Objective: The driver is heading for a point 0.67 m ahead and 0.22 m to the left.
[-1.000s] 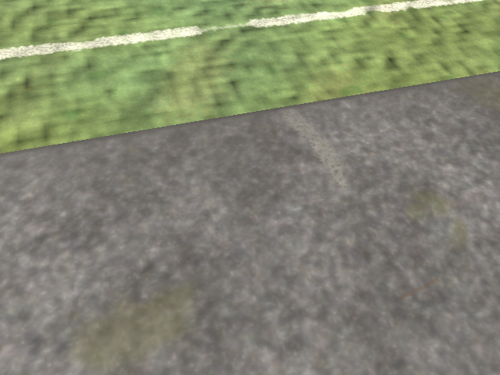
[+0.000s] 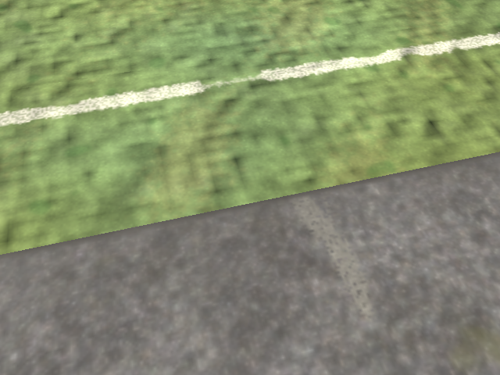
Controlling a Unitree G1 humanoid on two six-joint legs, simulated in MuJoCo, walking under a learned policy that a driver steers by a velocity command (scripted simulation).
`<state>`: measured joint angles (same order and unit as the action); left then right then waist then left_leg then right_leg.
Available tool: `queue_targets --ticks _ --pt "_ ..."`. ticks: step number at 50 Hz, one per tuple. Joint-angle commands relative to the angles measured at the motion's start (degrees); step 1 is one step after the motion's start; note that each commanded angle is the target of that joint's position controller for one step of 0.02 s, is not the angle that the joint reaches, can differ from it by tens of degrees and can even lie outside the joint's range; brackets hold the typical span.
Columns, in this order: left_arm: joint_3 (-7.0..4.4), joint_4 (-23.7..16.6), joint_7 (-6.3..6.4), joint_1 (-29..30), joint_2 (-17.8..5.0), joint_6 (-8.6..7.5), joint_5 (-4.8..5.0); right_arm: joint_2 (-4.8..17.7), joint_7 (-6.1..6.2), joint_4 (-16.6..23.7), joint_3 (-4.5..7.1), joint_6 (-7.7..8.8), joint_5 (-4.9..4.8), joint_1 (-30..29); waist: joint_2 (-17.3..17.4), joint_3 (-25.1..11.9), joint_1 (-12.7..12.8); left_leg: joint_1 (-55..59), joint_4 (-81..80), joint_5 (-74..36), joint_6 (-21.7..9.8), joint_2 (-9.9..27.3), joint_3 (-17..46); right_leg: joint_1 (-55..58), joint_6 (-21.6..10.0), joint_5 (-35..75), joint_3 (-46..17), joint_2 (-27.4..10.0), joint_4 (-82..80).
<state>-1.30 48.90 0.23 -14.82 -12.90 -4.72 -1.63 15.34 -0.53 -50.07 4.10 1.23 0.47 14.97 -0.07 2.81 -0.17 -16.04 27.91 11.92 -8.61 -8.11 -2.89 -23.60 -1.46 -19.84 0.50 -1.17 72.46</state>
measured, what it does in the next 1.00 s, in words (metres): walks ahead, turning left: right foot, then left foot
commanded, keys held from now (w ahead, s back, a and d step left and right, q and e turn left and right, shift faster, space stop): w+q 0.94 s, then no key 0.06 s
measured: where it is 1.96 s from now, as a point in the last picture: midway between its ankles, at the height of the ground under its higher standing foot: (191, 324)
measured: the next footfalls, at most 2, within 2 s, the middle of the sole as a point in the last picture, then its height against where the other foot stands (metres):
right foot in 0.38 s outside the picture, level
left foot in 0.92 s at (180, 351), level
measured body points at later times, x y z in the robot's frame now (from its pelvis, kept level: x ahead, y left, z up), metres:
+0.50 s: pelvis +0.28 -0.03 +0.00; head +0.31 -0.04 +0.45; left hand +0.37 +0.26 -0.09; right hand +0.40 -0.30 -0.13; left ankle +0.12 +0.03 -0.64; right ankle +0.36 -0.11 -0.73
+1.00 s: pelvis +0.48 +0.11 -0.01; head +0.51 +0.14 +0.44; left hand +0.35 +0.35 -0.14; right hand +0.79 +0.02 -0.10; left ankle +0.51 +0.19 -0.73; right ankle +0.42 -0.09 -0.64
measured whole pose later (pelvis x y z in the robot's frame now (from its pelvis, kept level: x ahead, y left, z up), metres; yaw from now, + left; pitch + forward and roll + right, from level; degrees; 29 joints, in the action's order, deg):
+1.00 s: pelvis +0.48 +0.11 -0.01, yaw +36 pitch +1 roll -1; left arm -2.3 46.3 0.0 -19.8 -15.5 -2.1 -1.0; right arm 15.8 -1.6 -37.8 2.6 0.9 1.7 6.3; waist -0.6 3.7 2.7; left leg -25.2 35.7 12.1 -6.7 -4.0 -3.3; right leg -15.4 1.4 -25.5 5.3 -4.9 66.2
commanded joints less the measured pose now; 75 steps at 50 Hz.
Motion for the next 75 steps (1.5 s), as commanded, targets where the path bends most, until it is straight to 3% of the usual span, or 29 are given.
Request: queue_targets --ticks 1,7,13,16,18,19,20,21,22,23,24,26,30,40,43,45,46,47,48,50,51,53,55,68,70,71,72,73,75 --pt "-1.02 -4.4 -0.49 -2.1 -5.5 1.35 -1.23 5.7 0.44 2.8 0.88 1.76 -0.5 2.2 -1.5 -0.7 2.1 5.0 -15.8 -18.3 -9.3 16.4 20.1 -9.9 2.2 1.9 -2.4 -3.9 -4.7" --pt "-0.65 -9.8 -1.06 9.8 -5.4 2.76 -0.84 8.2 0.38 2.3 1.55 2.12 -0.85 8.8 2.9 -0.8 -1.8 8.0 -15.1 -26.0 -4.8 12.0 17.4 -14.5 5.0 14.1 0.0 -3.5 -21.5" --pt "0.16 -13.9 -1.49 19.9 -5.8 1.9 -0.23 9.2 1.06 3.1 1.88 1.53 0.09 13.6 4.4 -1.1 -5.9 17.4 -10.6 -28.3 -4.2 13.5 22.2 -16.6 4.0 17.4 -0.6 -0.6 -33.9" --pt "-0.07 -14.1 -1.32 17.0 -7.6 1.04 0.06 10.6 1.62 4.7 2.2 1.7 0.49 10.5 5.2 -1.7 -3.2 16.8 -7.0 -31.0 -2.4 14.8 24.8 -7.9 1.9 14.5 -2.1 1.0 -40.7" --pt "-1.22 -10.7 -0.37 5.4 -10.3 0.3 0.18 11.6 1.07 5.8 2.31 2.2 0.35 6.7 4.2 -6.5 2.4 12.4 3.5 -39.3 0.2 12.1 23.7 9.5 -0.2 11.9 -1.0 3.6 -44.9" --pt "-2.0 -9.3 0.45 -2.6 -12.5 -0.46 -0.53 10.3 0.39 6.3 1.9 2.71 -0.33 6.1 1.0 -11.7 6.4 6.5 15.2 -33.2 1.6 8.7 21.1 22.6 -2.2 11.5 -5.0 -1.3 -47.0" --pt "-3.16 -9.6 1.52 -10.0 -17.1 -0.46 -2.08 4.8 0.23 8.4 0.46 3.11 -1.78 8.6 -7.8 -20.5 7.5 -4.5 32.4 -8.7 3.3 4.0 14.8 37.2 -5.9 1.4 -22.6 -17.5 -48.7" --pt "-3.79 -10.0 1.29 -6.5 -18.9 0.58 -1.41 5.4 0.33 10.1 0.34 2.7 -1.33 12.9 -18.5 -23.5 2.7 -16.5 42.3 20.5 3.7 -1.0 10.2 39.8 -11.5 -0.2 -46.4 -25.7 -55.6" --pt "-3.08 -10.9 0.96 -2.2 -13.5 1.22 -0.77 8.4 0.79 7.7 0.7 1.58 0.51 11.9 -7.9 -14.5 1.3 -20.6 46.9 16.0 3.6 4.5 10.2 31.9 -11.8 -6.5 -41.8 -24.0 -55.5" --pt "-1.96 -11.1 0.72 0.4 -8.8 1.3 -0.28 8.2 0.18 7.7 0.63 1.22 1.08 7.8 -1.5 -7.8 1.7 -20.1 45.4 11.3 4.0 6.4 9.4 24.4 -10.6 -5.2 -32.2 -20.5 -56.6" --pt "-1.48 -10.6 0.59 1.5 -7.2 1.19 -0.41 6.9 -0.35 8.0 0.48 0.92 0.96 6.3 -1.3 -4.1 0.7 -19.0 42.3 9.0 4.3 8.1 8.8 19.2 -8.7 0.0 -24.4 -17.4 -58.7" --pt "-1.51 -8.9 0.61 0.2 -7.3 0.28 -0.15 6.0 -1.45 8.4 0.28 -0.37 1.69 5.6 -5.5 -2.0 -0.2 -17.1 40.2 7.5 5.1 9.9 7.6 14.8 -7.2 9.4 -14.9 -13.8 -60.8" --pt "-2.15 -7.1 -0.21 -2.4 -8.3 -1.39 0.71 4.9 -2.55 11.1 -0.07 -1.35 1.66 0.9 -5.5 -2.1 -0.4 -21.5 38.3 2.3 6.0 11.1 7.0 16.0 -8.4 19.1 -6.9 -14.3 -63.5" --pt "-3.29 -3.6 0.03 -7.8 -11.0 -0.48 0.51 2.7 -4.37 17.5 -1.58 -0.9 1.6 -15.7 -5.0 1.7 3.3 -19.1 12.3 -6.8 4.6 11.4 -1.0 22.0 -5.5 26.1 7.7 -14.0 -62.4" --pt "-3.71 -2.3 0.53 -9.4 -13.0 0.8 0.3 3.6 -3.85 18.1 -1.08 -0.92 2.25 -15.2 -5.8 0.2 2.6 -14.2 8.1 2.0 1.8 7.6 -4.2 26.9 -4.3 44.5 10.8 -15.0 -54.0" --pt "-3.82 -2.3 0.78 -9.1 -14.3 1.81 0.56 5.2 -2.89 14.8 0.1 -0.22 2.84 -3.7 -4.7 -6.9 -2.9 0.1 2.9 3.4 -1.0 2.5 -5.3 25.5 -3.2 55.6 13.7 -13.9 -35.4" --pt "-3.43 -3.6 0.72 -8.9 -13.3 1.9 0.38 8.4 -1.95 11.6 1.53 0.14 3.37 6.8 -0.2 -13.5 -7.3 15.7 0.9 5.1 -3.4 5.8 1.6 15.2 -1.5 43.4 14.1 -12.6 -19.7" --pt "-1.67 -8.2 -0.42 -10.4 -5.9 1.61 0.48 15.5 -1.03 12.3 3.19 0.06 2.65 7.1 14.4 -18.6 -4.1 33.0 -2.9 10.4 -9.8 24.1 30.5 -9.5 1.9 -4.2 13.6 -4.3 -0.5" --pt "-2.52 -10.1 -0.39 -4.8 -10.0 1.48 0.03 16.4 -0.47 14.0 3.58 -0.35 0.58 8.8 10.1 -22.1 -7.3 34.6 -10.3 -3.1 -13.7 29.7 47.7 -17.6 3.0 -12.0 2.3 1.1 8.8" --pt "-1.62 -9.8 -0.09 -2.0 -8.1 0.95 1.41 10.3 0.71 11.8 1.88 0.08 0.11 4.9 2.5 -9.2 -3.5 22.0 -6.9 -37.2 -10.9 26.0 26.0 -17.1 2.3 -2.6 -0.4 -4.1 4.4" --pt "-1.56 -8.7 0.08 -3.4 -7.7 1.36 1.03 7.9 0.77 11.7 1.07 0.51 0.0 2.2 0.6 -6.7 -0.8 16.2 -7.0 -42.5 -8.1 22.5 20.1 -13.3 2.2 -2.3 -0.8 -5.5 -0.2" --pt "-1.7 -6.9 -0.05 -7.1 -7.9 3.5 -0.29 5.5 0.51 11.8 -0.16 1.15 -0.35 -1.3 2.0 -6.5 2.5 8.9 -9.0 -46.4 -5.7 19.4 14.6 -6.1 2.6 -1.7 -0.7 -5.2 -4.4" --pt "-1.74 -6.3 -0.38 -7.9 -7.2 4.58 -0.12 6.6 0.25 10.5 -0.04 1.79 -0.21 -0.2 2.2 -7.1 3.3 7.7 -10.0 -51.7 -5.5 18.3 12.0 -4.7 2.9 0.8 0.3 -3.8 -7.3" --pt "-0.88 -6.1 0.88 2.0 -5.1 4.69 0.45 5.2 1.59 4.0 -1.53 0.83 0.67 5.0 4.8 -3.4 -1.0 13.3 -5.5 -49.4 -2.1 17.9 10.7 0.2 -0.1 7.1 1.1 0.3 -34.7" --pt "-0.75 -4.6 1.39 -1.1 -4.5 4.02 0.48 4.9 1.96 3.4 -1.78 0.7 0.01 3.5 3.6 -3.0 1.0 12.3 -1.6 -45.6 -0.7 17.2 11.6 7.0 -1.6 10.8 0.9 0.7 -44.9" --pt "-0.75 -3.5 1.73 -3.9 -5.1 3.23 0.19 4.7 2.12 3.4 -1.98 1.02 -0.5 2.9 1.6 -4.5 2.4 9.3 0.9 -39.5 1.5 15.6 11.4 15.3 -2.3 24.1 -1.9 -2.0 -51.0" --pt "-1.38 -3.1 2.14 -6.3 -9.2 2.56 0.06 3.3 2.2 4.1 -2.46 1.51 -0.18 6.0 -4.0 -8.6 0.5 5.3 4.7 -23.0 3.5 12.1 10.0 24.1 -4.3 48.5 -9.6 -10.6 -47.8" --pt "-1.38 -3.2 2.08 -4.5 -9.5 3.09 1.36 1.4 2.23 1.4 -2.54 0.51 -0.73 12.1 -10.3 -11.5 -1.3 3.6 8.4 3.5 5.0 6.2 7.1 25.0 -13.0 62.1 -15.7 -18.0 -45.8" --pt "0.2 -3.7 1.3 -1.2 -5.4 3.58 1.05 3.1 2.56 0.7 -2.21 -1.5 0.15 7.0 -8.7 -7.7 -0.1 3.9 9.5 19.2 5.1 4.9 6.5 17.1 -14.7 48.6 -18.1 -18.2 -51.4"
